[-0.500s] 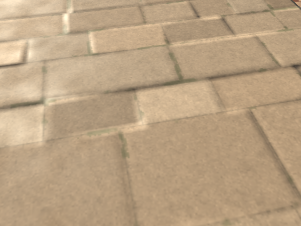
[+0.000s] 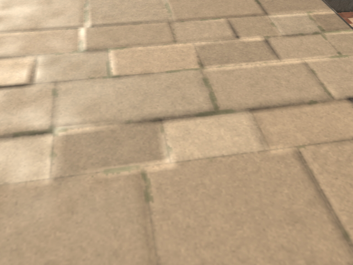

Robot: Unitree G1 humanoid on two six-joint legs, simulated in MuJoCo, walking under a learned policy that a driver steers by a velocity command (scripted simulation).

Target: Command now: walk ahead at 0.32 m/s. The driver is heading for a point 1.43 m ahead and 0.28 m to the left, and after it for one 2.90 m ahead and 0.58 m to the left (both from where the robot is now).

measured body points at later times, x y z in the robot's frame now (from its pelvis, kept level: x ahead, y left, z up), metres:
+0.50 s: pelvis +0.24 -0.04 -0.01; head +0.28 -0.05 +0.43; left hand +0.46 +0.19 -0.10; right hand +0.13 -0.29 -0.15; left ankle +0.01 +0.10 -0.70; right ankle +0.37 -0.14 -0.73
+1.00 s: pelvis +0.50 -0.01 +0.00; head +0.53 +0.01 +0.44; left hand +0.44 +0.26 -0.15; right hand +0.74 -0.19 -0.10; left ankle +0.62 +0.11 -0.72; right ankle +0.37 -0.15 -0.72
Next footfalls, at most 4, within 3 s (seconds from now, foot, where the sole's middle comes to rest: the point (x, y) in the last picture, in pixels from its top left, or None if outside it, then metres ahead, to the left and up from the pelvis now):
0.48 right None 0.41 -0.15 -0.76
1.02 left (150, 236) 0.65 0.13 -0.76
1.50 right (204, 218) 0.73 -0.09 -0.76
2.72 right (160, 151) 1.09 0.11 -0.76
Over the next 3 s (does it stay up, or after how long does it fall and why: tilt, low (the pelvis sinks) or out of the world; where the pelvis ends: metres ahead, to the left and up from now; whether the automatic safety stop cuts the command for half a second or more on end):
stays up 1.02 0.14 0.02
